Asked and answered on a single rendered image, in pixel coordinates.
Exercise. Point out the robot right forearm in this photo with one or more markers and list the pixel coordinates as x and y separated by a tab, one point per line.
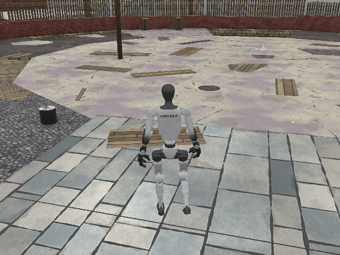
194	140

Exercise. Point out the left robot foot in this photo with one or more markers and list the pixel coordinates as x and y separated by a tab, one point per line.
160	210

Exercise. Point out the robot foot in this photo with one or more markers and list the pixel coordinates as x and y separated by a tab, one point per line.
160	210
186	210

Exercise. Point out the robot left hand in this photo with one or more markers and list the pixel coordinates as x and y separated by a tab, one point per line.
141	160

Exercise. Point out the robot right hand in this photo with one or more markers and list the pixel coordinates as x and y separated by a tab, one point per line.
193	150

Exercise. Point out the right robot foot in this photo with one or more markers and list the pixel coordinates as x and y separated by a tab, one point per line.
186	210

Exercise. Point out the robot left forearm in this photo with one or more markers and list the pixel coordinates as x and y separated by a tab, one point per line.
144	144

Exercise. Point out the left robot upper arm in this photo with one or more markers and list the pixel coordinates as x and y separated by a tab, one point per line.
150	121

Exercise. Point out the right robot upper arm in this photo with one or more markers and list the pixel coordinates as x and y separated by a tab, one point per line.
188	120

